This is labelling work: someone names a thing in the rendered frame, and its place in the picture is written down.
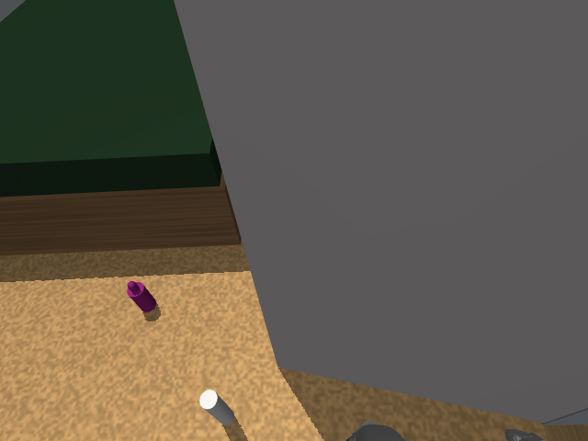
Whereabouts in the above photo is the bed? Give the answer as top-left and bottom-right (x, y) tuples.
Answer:
(0, 0), (242, 256)

